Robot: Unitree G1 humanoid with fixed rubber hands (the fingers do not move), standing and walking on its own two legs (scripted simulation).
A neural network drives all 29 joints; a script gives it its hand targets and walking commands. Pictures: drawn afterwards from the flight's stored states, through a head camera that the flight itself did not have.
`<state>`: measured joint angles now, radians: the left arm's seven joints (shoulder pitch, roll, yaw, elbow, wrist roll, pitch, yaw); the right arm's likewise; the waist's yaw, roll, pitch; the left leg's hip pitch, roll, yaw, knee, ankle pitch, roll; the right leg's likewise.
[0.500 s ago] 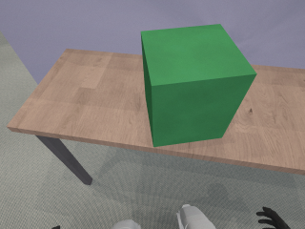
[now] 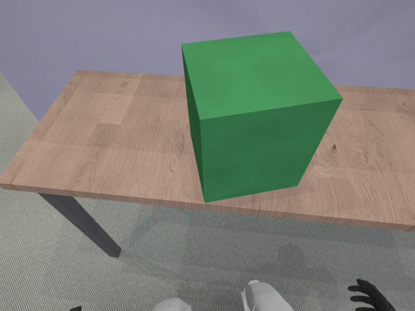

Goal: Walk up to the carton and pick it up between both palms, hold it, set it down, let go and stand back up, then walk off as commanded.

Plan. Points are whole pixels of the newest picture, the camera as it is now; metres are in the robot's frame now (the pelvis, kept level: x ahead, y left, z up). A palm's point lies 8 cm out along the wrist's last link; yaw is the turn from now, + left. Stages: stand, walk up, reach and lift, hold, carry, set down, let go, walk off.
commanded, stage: walk up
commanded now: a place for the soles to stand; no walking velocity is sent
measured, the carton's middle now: (244, 121) +0.44 -0.06 +0.10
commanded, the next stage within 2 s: none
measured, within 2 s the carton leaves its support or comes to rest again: neither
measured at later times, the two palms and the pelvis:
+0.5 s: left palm out of the picture +0.09 +0.32 -0.10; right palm out of the picture +0.09 -0.29 -0.09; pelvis +0.00 +0.01 +0.00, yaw -2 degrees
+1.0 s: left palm out of the picture +0.09 +0.32 -0.10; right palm out of the picture +0.09 -0.29 -0.09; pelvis +0.00 +0.02 +0.00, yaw -3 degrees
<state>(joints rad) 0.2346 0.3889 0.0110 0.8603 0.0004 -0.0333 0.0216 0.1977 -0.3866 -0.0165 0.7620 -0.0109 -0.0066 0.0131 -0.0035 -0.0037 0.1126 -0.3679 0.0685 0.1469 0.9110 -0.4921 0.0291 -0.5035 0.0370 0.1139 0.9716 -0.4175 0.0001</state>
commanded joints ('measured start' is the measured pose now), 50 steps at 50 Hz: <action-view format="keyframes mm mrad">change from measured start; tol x32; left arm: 1 -4 274 82 -58 14 -34 29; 50 43 260 81 -15 11 -48 26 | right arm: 1 -11 -314 -156 -17 -10 -52 -19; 50 1 -303 -143 -46 -15 -45 -17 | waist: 1 -25 80 -99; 39 -3 -173 -94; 50 -35 171 -83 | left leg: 1 273 406 -437 -458 303 238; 8 216 291 -136 -171 714 139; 13 -216 -58 -182 153 -271 3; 21 286 419 -618 -623 -158 101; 28 290 327 -221 -317 772 166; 33 -138 25 -87 200 322 6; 35 -252 -57 -203 194 -270 -5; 44 245 351 -588 -611 -195 102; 50 201 347 -345 -421 305 193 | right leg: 1 -275 -49 -81 172 -139 -18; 8 30 -31 -192 -240 100 -46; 11 241 -234 541 -433 381 -260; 14 146 -267 696 -541 0 -319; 21 -376 49 -27 59 -143 -45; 30 -8 -34 -199 -165 6 -34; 33 312 -197 430 -421 403 -202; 35 262 -309 715 -533 134 -342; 50 -176 -64 -137 101 -157 -12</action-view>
